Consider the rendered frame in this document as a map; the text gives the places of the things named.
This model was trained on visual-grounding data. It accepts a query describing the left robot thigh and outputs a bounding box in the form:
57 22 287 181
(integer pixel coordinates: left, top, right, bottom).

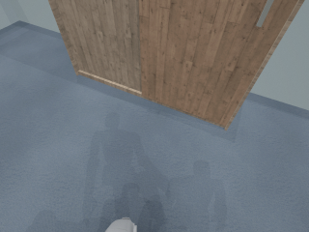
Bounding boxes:
105 218 137 232

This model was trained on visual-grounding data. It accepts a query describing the handle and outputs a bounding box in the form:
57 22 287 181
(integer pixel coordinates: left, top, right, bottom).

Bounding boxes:
256 0 274 27

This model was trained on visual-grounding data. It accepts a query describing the wardrobe door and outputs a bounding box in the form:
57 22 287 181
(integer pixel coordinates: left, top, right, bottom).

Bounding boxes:
138 0 298 127
55 0 142 92

